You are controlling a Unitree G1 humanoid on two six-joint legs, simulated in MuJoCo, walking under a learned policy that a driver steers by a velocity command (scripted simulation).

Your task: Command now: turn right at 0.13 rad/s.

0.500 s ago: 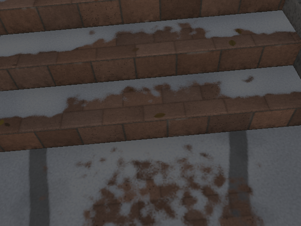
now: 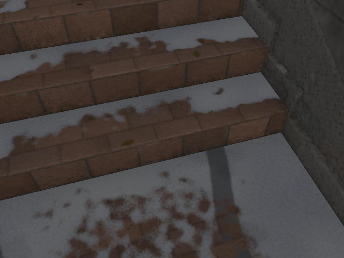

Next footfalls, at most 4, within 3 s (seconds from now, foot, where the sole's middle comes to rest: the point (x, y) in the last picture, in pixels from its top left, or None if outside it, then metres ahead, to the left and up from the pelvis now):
1.18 right None -0.13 -0.08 -0.77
1.68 left None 0.25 0.16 -0.77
2.12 right None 0.34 -0.07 -0.77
3.00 right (193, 225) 0.62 -0.07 -0.77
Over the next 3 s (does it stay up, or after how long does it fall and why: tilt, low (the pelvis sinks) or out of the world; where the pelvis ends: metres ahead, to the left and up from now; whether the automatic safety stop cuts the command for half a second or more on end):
stays up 0.45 0.04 -0.02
